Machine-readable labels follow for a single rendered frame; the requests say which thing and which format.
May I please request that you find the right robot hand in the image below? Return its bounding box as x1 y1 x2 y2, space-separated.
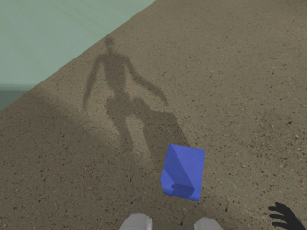
268 202 306 230

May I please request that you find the carton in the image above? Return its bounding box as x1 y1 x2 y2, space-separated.
160 144 205 202

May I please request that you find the robot right thigh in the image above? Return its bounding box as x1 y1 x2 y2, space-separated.
194 218 223 230

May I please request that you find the robot left thigh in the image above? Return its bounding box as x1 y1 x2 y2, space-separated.
119 213 153 230

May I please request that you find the robot thigh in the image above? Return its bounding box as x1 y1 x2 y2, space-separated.
119 213 153 230
194 218 223 230

